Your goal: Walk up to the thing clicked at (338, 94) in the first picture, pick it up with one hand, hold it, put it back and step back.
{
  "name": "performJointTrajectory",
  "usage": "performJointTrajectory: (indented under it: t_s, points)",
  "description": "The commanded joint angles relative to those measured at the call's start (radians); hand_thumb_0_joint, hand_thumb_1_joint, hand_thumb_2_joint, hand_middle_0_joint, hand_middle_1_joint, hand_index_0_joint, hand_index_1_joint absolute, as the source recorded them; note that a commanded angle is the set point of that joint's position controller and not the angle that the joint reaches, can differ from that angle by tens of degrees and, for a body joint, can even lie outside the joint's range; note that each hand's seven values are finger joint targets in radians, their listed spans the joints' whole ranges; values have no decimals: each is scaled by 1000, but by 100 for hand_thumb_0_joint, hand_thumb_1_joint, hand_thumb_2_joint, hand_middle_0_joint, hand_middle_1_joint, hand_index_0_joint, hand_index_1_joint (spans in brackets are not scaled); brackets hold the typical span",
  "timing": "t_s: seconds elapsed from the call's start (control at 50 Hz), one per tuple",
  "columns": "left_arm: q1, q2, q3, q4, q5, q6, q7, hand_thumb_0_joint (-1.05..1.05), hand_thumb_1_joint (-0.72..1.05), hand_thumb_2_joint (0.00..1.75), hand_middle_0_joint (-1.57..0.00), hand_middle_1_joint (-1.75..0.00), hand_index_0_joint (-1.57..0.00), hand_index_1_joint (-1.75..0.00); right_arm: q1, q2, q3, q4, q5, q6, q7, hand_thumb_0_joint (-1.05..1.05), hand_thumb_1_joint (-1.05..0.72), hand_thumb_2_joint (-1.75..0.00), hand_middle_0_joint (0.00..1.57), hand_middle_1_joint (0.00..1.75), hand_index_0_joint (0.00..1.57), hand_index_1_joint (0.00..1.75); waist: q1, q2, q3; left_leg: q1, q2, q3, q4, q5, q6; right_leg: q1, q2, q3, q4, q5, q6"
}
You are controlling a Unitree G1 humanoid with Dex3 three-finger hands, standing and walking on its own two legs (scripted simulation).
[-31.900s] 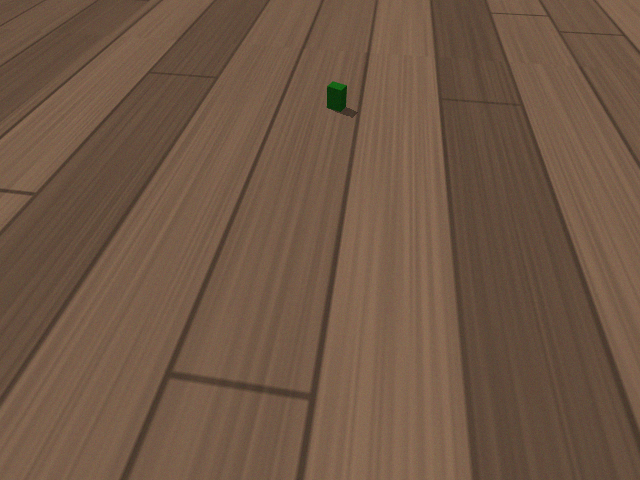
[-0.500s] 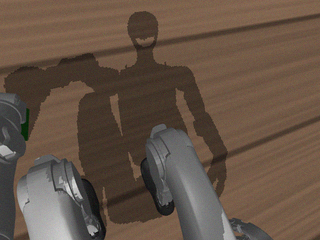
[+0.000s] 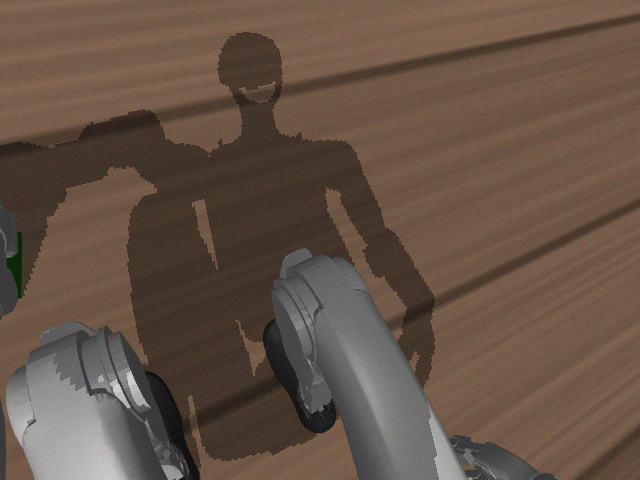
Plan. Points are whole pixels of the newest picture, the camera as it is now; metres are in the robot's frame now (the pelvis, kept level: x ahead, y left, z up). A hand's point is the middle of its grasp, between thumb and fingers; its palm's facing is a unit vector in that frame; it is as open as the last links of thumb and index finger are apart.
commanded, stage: open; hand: left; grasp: from above
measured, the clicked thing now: out of the picture +0.42 +0.31 -0.25
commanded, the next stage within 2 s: withdraw in 0.64 s
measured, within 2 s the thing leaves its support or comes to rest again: neither
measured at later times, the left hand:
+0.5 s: hand out of the picture +0.43 +0.30 -0.21, palm faces +0.00 -0.46 -0.89, open 12.2 cm
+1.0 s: hand out of the picture +0.44 +0.31 -0.21, palm faces +0.04 -0.50 -0.87, open 13.4 cm
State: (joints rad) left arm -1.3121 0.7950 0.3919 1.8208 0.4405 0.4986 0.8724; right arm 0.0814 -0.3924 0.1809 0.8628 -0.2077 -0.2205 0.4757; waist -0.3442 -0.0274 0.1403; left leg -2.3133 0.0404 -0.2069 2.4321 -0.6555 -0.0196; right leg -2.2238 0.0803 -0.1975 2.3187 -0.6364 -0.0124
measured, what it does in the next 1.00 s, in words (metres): stands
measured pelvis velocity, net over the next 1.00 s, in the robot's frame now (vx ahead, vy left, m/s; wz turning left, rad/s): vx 0.00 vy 0.00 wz -0.02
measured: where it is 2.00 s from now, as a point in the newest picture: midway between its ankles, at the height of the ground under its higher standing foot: (242, 424)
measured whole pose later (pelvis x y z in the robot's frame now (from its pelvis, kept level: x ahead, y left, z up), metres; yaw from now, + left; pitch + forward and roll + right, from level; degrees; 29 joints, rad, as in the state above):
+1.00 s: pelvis +0.00 +0.00 +0.00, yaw -1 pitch +30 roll -11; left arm -1.22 0.76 0.41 1.62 0.42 0.49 0.80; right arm 0.08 -0.39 0.21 0.79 -0.16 -0.20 0.50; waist -0.32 -0.04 0.16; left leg -2.32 0.04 -0.22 2.44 -0.66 -0.02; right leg -2.23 0.09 -0.20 2.31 -0.63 -0.01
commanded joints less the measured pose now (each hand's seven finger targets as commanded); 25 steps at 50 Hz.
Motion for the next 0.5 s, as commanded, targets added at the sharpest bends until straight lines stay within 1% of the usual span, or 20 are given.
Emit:
performJointTrajectory:
  t_s: [0.0, 0.02, 0.04, 0.06, 0.08, 0.14, 0.16, 0.18, 0.2, 0.24, 0.26, 0.3, 0.32, 0.34, 0.36, 0.38, 0.42, 0.44, 0.46, 0.48]
  points:
    - [-209, 135, -23, -71, 4, -21, 37, 0, 44, 55, -87, -42, -85, -45, 233, -309, -60, 32, 11, -2, 6, 0, -90, -90, 20, 30, 20, 30, -84, 232, -583, 352, -2, 27, -206, 10, 46, 346, 24, -28, -276, 105, 26]
    - [-208, 133, -35, -86, -5, -21, 30, 0, 36, 52, -79, -44, -77, -46, 218, -309, -57, 35, 8, -4, 4, 0, -90, -90, 20, 30, 20, 30, -86, 234, -571, 353, -4, 26, -207, 3, 46, 346, 21, -29, -274, 92, 26]
    - [-208, 133, -24, -67, -1, -24, 33, 0, 28, 54, -71, -45, -69, -47, 229, -311, -56, 21, 16, -5, 4, 0, -90, -90, 20, 30, 20, 30, -82, 240, -582, 351, 0, 22, -206, 2, 46, 337, 27, -28, -278, 92, 22]
    - [-206, 126, -32, -79, -3, -24, 28, 0, 20, 52, -63, -47, -61, -49, 223, -307, -52, 16, 12, -6, 7, 0, -90, -90, 20, 30, 20, 30, -90, 234, -575, 352, -3, 20, -208, 8, 46, 336, 22, -30, -272, 100, 24]
    - [-212, 128, -32, -88, -16, -24, 27, 0, 12, 54, -58, -48, -56, -50, 213, -317, -55, 16, 14, -8, 6, 0, -90, -90, 20, 30, 20, 30, -86, 229, -573, 331, -2, 25, -198, 7, 48, 352, 24, -25, -276, 98, 26]
    - [-218, 124, -29, -87, -26, -24, 23, 0, -6, 63, -50, -53, -47, -57, 216, -313, -49, 9, 21, -12, 8, 0, -90, -90, 20, 30, 20, 30, -87, 239, -582, 347, 2, 20, -197, 15, 45, 337, 25, -32, -272, 114, 24]
    - [-208, 128, -40, -95, -23, -24, 20, 0, -8, 64, -49, -54, -46, -58, 212, -318, -49, 13, 19, -15, 7, 0, -91, -90, 20, 30, 20, 30, -88, 246, -580, 350, 0, 26, -193, 19, 45, 351, 26, -28, -272, 117, 26]
    - [-211, 125, -34, -89, -21, -25, 20, 0, -7, 66, -50, -54, -47, -58, 227, -316, -43, 0, 21, -14, 11, 0, -91, -90, 20, 30, 20, 30, -94, 244, -588, 365, 2, 16, -199, 31, 42, 343, 24, -36, -266, 140, 23]
    - [-214, 133, -43, -91, -21, -26, 21, 0, -6, 67, -52, -55, -48, -59, 218, -324, -48, 19, 18, -15, 11, 0, -91, -90, 20, 30, 20, 30, -91, 253, -577, 353, 0, 17, -205, 9, 42, 339, 24, -36, -264, 112, 21]
    - [-202, 138, -23, -85, -22, -25, 28, 0, -11, 69, -47, -56, -43, -60, 226, -324, -46, -1, 27, -17, 17, 0, -90, -90, 20, 30, 20, 30, -81, 257, -586, 365, 6, 14, -197, 18, 42, 343, 26, -35, -266, 128, 22]
    - [-207, 137, -23, -89, -26, -25, 32, 0, -13, 69, -46, -58, -42, -62, 231, -323, -40, -5, 23, -18, 19, 0, -91, -90, 20, 30, 20, 30, -91, 252, -590, 359, 2, 17, -197, 29, 43, 364, 25, -34, -268, 140, 24]
    - [-217, 139, -20, -104, -43, -26, 36, 0, -13, 72, -46, -60, -42, -64, 223, -331, -43, -6, 23, -17, 22, 0, -91, -91, 20, 30, 20, 30, -86, 254, -588, 354, 6, 17, -196, 22, 42, 371, 26, -38, -267, 138, 27]
    - [-203, 133, -23, -104, -40, -24, 32, 0, -15, 71, -43, -62, -40, -66, 229, -321, -36, -17, 24, -17, 27, 0, -91, -90, 20, 30, 20, 30, -89, 247, -594, 365, 6, 18, -192, 45, 42, 374, 23, -38, -263, 163, 28]
    - [-212, 129, -26, -105, -53, -23, 30, 0, -16, 71, -42, -61, -39, -65, 217, -327, -37, -7, 26, -18, 27, 0, -91, -91, 20, 30, 20, 30, -87, 259, -592, 373, 7, 17, -198, 36, 38, 367, 24, -46, -257, 156, 26]
    - [-204, 135, -20, -97, -46, -24, 34, 0, -18, 75, -41, -64, -38, -68, 234, -330, -36, -11, 25, -17, 29, 0, -91, -91, 20, 30, 20, 30, -86, 263, -603, 372, 9, 17, -202, 48, 38, 390, 28, -45, -258, 177, 26]
    - [-202, 141, -18, -101, -44, -22, 37, 0, -18, 73, -40, -63, -37, -67, 226, -328, -36, -18, 30, -16, 31, 0, -91, -91, 20, 30, 20, 30, -83, 269, -594, 372, 10, 12, -196, 38, 41, 367, 25, -44, -259, 166, 25]
    - [-198, 136, -23, -105, -50, -19, 36, 0, -21, 76, -38, -67, -35, -71, 219, -330, -35, -20, 30, -14, 34, 0, -91, -91, 20, 30, 20, 30, -85, 261, -587, 366, 7, 13, -202, 28, 40, 377, 26, -47, -257, 157, 25]
    - [-185, 133, -17, -97, -49, -21, 33, 0, -22, 77, -37, -67, -34, -71, 230, -323, -28, -31, 34, -13, 35, 0, -91, -91, 20, 30, 20, 30, -85, 257, -595, 367, 10, 16, -191, 49, 40, 379, 29, -39, -262, 174, 25]
    - [-207, 134, -30, -116, -52, -19, 27, 0, -21, 76, -37, -69, -34, -72, 217, -322, -29, -18, 28, -13, 35, 0, -91, -91, 20, 30, 20, 30, -93, 253, -585, 357, 5, 23, -186, 42, 43, 376, 25, -40, -263, 164, 29]
    - [-188, 133, -16, -100, -52, -20, 29, 0, -21, 77, -38, -68, -34, -72, 231, -326, -29, -32, 35, -13, 36, 0, -91, -91, 20, 30, 20, 30, -81, 260, -600, 367, 11, 17, -192, 54, 39, 385, 32, -42, -262, 180, 25]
